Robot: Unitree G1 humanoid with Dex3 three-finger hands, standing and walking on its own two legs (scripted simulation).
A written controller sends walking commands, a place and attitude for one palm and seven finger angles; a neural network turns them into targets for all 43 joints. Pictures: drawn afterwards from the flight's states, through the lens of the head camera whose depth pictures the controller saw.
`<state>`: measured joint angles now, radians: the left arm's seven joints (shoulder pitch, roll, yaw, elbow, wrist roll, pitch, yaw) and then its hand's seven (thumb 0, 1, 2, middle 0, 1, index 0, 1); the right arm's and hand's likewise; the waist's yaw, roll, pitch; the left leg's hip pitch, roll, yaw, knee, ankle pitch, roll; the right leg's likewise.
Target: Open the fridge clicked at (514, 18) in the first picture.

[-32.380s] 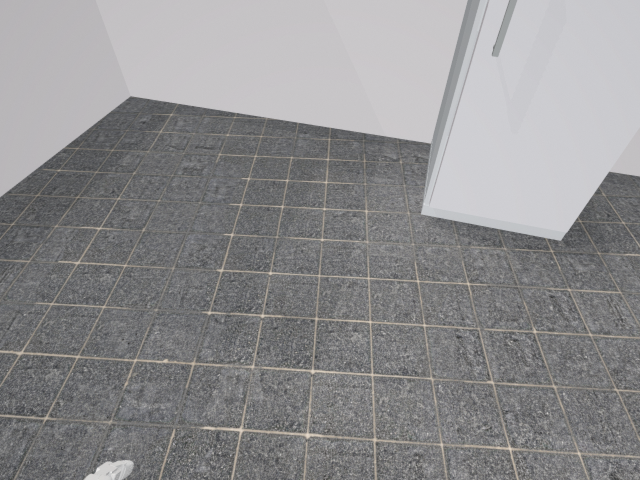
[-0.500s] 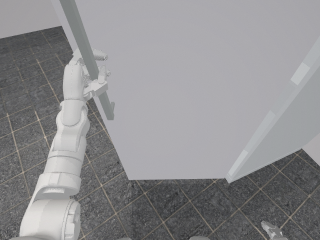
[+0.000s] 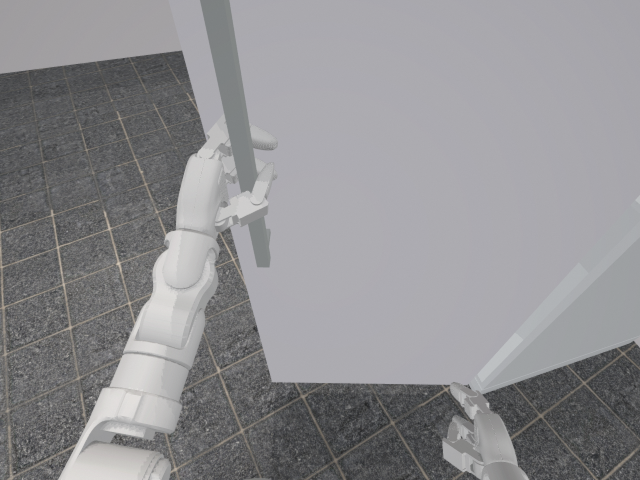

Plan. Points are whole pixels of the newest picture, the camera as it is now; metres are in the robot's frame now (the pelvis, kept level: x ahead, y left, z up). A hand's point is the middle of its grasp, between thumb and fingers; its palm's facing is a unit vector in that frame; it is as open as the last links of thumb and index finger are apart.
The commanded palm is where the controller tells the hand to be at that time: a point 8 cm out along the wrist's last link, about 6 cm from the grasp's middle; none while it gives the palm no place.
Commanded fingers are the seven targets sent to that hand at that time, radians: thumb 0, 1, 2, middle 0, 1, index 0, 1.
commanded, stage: loosen the grip on the handle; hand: left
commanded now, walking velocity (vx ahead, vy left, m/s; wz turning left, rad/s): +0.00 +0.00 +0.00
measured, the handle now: (247, 150) +0.42 +0.13 +0.20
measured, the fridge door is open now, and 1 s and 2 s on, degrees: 72 71 71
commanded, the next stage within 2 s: slip the hand off the handle in 0.56 s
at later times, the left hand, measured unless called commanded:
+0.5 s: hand (260, 207) +0.36 +0.11 +0.16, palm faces +0.01 -0.99 -0.17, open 14.0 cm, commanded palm +0.34 +0.16 +0.16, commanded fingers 0.00 -0.55 0.20 -0.25 -1.15 -0.25 -1.15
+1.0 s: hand (200, 210) +0.35 +0.17 +0.16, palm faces +0.05 -0.99 -0.15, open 14.7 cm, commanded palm +0.33 +0.21 +0.16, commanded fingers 0.00 -0.55 0.20 -0.25 -1.15 -0.25 -1.15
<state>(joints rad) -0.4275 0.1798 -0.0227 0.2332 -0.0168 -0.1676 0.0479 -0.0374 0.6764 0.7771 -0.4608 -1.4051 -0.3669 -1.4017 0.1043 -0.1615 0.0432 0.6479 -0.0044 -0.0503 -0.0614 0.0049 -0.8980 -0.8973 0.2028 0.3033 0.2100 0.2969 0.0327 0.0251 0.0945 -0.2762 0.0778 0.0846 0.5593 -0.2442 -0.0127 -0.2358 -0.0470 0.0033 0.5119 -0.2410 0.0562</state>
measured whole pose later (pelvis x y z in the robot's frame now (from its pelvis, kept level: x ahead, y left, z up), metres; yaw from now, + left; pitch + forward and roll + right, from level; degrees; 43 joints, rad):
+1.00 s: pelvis +0.04 -0.02 -0.01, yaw -1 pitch +2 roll +0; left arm -0.14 0.28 0.20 0.11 -0.17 -0.26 -0.17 -0.01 -0.55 0.20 -0.27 -1.16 -0.25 -1.15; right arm 0.23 -0.25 0.01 0.61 0.02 -0.17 -0.05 0.01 -0.90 -0.90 0.20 0.30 0.21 0.30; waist 0.05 0.02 -0.05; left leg -0.34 0.02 -0.03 0.64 -0.34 -0.02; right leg -0.32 -0.02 0.02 0.63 -0.35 0.03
